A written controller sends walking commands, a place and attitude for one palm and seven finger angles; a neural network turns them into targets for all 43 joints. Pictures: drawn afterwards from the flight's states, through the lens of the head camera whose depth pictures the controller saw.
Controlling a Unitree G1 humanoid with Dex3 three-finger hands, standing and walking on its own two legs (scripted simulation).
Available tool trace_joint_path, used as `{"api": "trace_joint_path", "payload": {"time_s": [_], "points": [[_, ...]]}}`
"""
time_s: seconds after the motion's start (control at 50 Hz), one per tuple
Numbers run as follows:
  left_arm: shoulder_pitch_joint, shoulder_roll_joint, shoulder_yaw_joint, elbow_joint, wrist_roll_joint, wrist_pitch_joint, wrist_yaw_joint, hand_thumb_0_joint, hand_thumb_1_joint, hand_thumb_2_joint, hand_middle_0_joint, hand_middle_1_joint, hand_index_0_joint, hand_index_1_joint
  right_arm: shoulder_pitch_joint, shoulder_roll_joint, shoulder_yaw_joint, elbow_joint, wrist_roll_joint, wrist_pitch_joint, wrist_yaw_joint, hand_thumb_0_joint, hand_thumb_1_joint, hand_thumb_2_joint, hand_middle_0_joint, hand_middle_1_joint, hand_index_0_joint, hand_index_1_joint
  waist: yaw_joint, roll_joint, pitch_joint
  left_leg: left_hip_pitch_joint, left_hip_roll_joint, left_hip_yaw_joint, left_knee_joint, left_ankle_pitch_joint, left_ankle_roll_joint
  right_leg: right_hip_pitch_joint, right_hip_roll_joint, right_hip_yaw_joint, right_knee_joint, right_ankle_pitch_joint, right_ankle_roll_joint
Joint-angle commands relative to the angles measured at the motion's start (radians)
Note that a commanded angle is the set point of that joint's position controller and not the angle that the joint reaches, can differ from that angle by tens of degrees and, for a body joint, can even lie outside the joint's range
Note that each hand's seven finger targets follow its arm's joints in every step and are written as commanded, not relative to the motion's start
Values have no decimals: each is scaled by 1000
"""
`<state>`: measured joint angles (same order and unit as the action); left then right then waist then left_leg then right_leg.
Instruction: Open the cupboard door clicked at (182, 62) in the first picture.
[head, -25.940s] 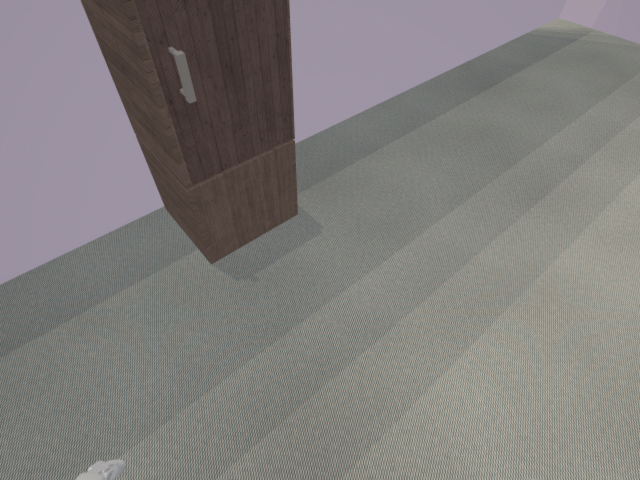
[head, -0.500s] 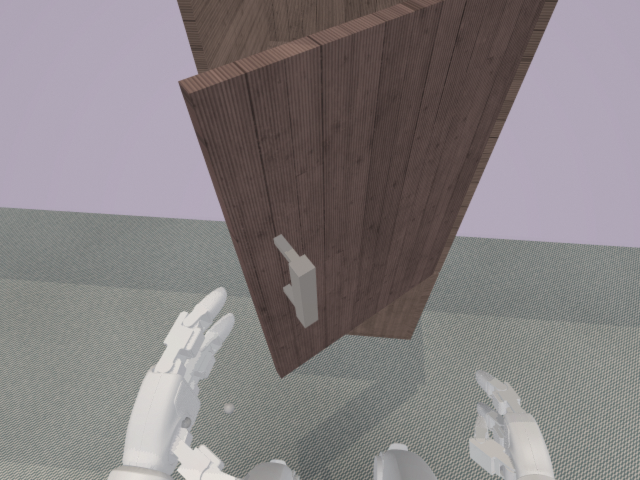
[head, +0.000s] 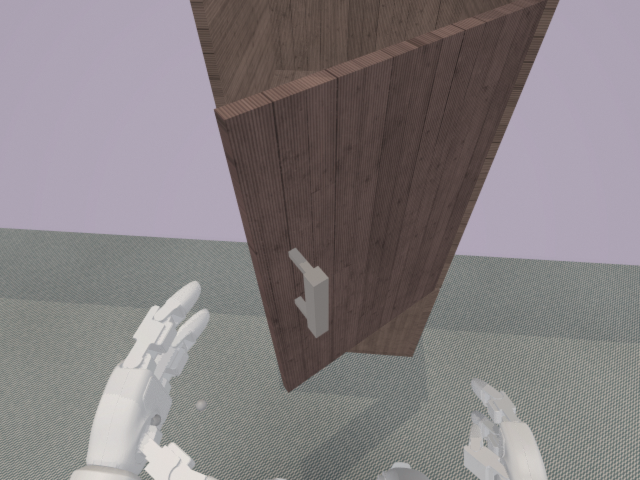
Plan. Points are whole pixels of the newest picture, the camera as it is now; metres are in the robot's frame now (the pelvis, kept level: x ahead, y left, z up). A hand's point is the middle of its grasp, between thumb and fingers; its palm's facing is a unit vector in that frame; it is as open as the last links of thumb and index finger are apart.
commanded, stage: draw the hand back to the body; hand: left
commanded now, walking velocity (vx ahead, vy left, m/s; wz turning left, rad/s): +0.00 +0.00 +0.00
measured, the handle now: (308, 293) +0.33 +0.04 +0.07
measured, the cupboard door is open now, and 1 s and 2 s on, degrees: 40 40 40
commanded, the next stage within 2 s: step back with the hand held close in 1.30 s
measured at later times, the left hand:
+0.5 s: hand (101, 362) +0.20 +0.21 +0.15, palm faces +0.24 -0.90 -0.37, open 14.1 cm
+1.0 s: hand out of the picture +0.22 +0.26 +0.24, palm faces +0.46 -0.78 -0.43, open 8.3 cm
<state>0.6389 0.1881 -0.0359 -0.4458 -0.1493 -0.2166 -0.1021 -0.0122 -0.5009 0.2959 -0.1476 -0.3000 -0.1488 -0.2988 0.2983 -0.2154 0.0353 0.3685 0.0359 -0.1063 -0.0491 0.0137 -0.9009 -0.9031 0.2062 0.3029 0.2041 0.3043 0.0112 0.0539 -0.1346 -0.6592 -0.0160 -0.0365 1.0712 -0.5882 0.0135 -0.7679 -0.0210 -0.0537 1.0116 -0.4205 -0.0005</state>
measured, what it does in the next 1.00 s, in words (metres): rises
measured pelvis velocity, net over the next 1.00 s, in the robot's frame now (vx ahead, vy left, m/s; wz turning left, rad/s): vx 0.03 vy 0.00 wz -0.02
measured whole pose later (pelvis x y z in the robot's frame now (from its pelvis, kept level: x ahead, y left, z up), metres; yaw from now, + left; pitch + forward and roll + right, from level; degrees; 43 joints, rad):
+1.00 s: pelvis +0.03 +0.00 +0.07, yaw -1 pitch -3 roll -1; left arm 0.47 0.35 0.36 -0.42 -0.04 -0.10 0.12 0.01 0.72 0.82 -0.20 -0.30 -0.20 -0.30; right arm 0.20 -0.23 0.02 0.63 0.00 -0.16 -0.08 0.01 -0.90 -0.90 0.21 0.30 0.20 0.30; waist 0.07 0.07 0.01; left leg -0.05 0.00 -0.01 0.45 -0.34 0.01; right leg -0.18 0.00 -0.03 0.44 -0.21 0.00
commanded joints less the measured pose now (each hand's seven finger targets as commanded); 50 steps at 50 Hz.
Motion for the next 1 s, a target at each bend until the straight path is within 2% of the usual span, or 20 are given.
{"api": "trace_joint_path", "payload": {"time_s": [0.0,0.04,0.1,0.14,0.2,0.22,0.24,0.26,0.32,0.34,0.36,0.44,0.5,0.54,0.68,0.76,0.88,0.9,0.92,0.98], "points": [[-9,71,72,-216,-35,-37,-28,0,-500,300,-150,-300,-150,-300,-84,-113,-43,-169,1,-72,-16,0,-900,-900,200,300,200,300,-10,-42,-67,-37,-9,-10,-241,203,-9,245,26,-4,-188,62,-19],[-26,105,117,-225,-48,-32,-32,0,-500,300,-150,-300,-150,-300,-89,-117,-43,-160,3,-80,-22,0,-900,-900,200,300,200,300,-2,-52,-71,-21,-7,-13,-252,220,-9,273,27,-3,-198,75,-22],[-10,111,146,-260,-74,-26,-49,0,-500,300,-150,-300,-150,-300,-83,-111,-40,-150,7,-96,-22,0,-900,-900,200,300,200,300,8,-8,-106,28,-9,-8,-265,293,-14,317,28,-11,-200,162,-21],[-9,133,186,-234,-88,-14,-58,0,-430,330,-153,-300,-153,-300,-90,-112,-41,-131,10,-102,-24,0,-900,-900,200,300,200,300,11,-26,-93,36,-5,-10,-275,322,-16,340,31,-14,-211,192,-22],[-39,136,194,-254,-108,1,-81,0,-325,375,-156,-300,-156,-300,-98,-119,-36,-121,14,-116,-24,0,-900,-900,200,300,200,300,7,-3,-72,64,-3,-13,-298,327,-18,350,32,-19,-232,200,-19],[-50,294,239,-321,50,39,58,0,-290,390,-158,-300,-158,-300,-80,-110,-47,-125,-6,-103,-55,0,-900,-900,200,300,200,300,47,21,-92,77,16,6,-355,340,-11,419,9,35,-268,197,-31],[-15,239,234,-293,67,75,124,0,-255,405,-159,-300,-159,-300,-79,-90,-39,-111,-12,-100,-63,0,-900,-900,200,300,200,300,31,3,-41,76,7,7,-371,310,-13,409,10,28,-302,172,-31],[4,182,189,-271,81,97,154,0,-220,420,-160,-300,-160,-300,-83,-88,-32,-99,-17,-94,-63,0,-900,-900,200,300,200,300,23,4,3,83,12,10,-383,308,-12,414,8,20,-314,166,-29],[-16,190,203,-260,105,119,200,0,-115,465,-164,-300,-164,-300,-94,-96,-33,-76,-18,-82,-66,0,-900,-900,200,300,200,300,20,-28,9,150,20,11,-414,367,-7,461,7,14,-354,214,-24],[-23,219,231,-259,111,119,212,0,-80,480,-165,-300,-165,-300,-104,-98,-34,-65,-19,-83,-68,0,-900,-900,200,300,200,300,28,-43,-12,171,20,13,-428,383,-5,496,5,16,-370,232,-24],[-25,207,223,-260,113,119,217,0,-45,495,-166,-300,-166,-300,-111,-97,-31,-61,-21,-85,-71,0,-900,-900,200,300,200,300,25,-40,-5,195,19,17,-440,390,-2,507,4,18,-381,241,-22],[-83,245,268,-245,125,111,238,0,95,555,-171,-300,-171,-300,-136,-102,-26,-23,-23,-99,-73,0,-900,-900,200,300,200,300,32,6,38,257,21,15,-506,412,-5,549,3,13,-433,247,-23],[-99,248,295,-234,124,103,243,0,200,600,-175,-300,-175,-300,-145,-99,-25,0,-27,-107,-71,0,-900,-900,200,300,200,300,35,-18,39,302,23,12,-549,450,-8,594,6,9,-462,273,-20],[-113,269,324,-226,127,97,246,0,270,630,-178,-300,-178,-300,-158,-102,-27,18,-27,-114,-70,0,-900,-900,200,300,200,300,42,-5,39,333,24,16,-571,484,-8,623,5,11,-483,302,-22],[-163,274,379,-208,120,79,241,0,515,735,-186,-300,-186,-300,-185,-101,-31,63,-33,-121,-55,0,-900,-900,200,300,200,300,47,11,73,406,33,22,-644,569,-19,678,10,8,-540,354,-17],[-183,300,434,-182,115,70,240,0,655,795,-191,-300,-191,-300,-196,-102,-36,79,-35,-115,-50,0,-900,-900,200,300,200,300,52,-22,83,423,38,21,-678,580,-21,710,14,10,-566,368,-18],[-249,343,507,-207,109,54,241,0,865,885,-199,-300,-199,-300,-206,-103,-44,100,-37,-110,-43,0,-900,-900,200,300,200,300,58,58,50,477,36,39,-695,646,-20,745,11,22,-595,424,-18],[-256,357,526,-200,108,52,243,0,900,900,-200,-300,-200,-300,-205,-101,-44,106,-39,-111,-42,0,-900,-900,200,300,200,300,59,45,49,477,35,39,-697,653,-21,750,11,19,-598,433,-18],[-236,320,497,-167,107,55,238,0,900,900,-200,-300,-200,-300,-205,-100,-44,110,-38,-108,-38,0,-900,-900,200,300,200,300,55,16,71,476,38,38,-702,650,-20,739,13,16,-603,426,-15],[-212,286,464,-118,102,63,227,0,900,900,-200,-300,-200,-300,-212,-107,-52,110,-35,-95,-31,0,-900,-900,200,300,200,300,53,-16,102,478,40,45,-710,621,-10,731,13,19,-622,415,-11]]}}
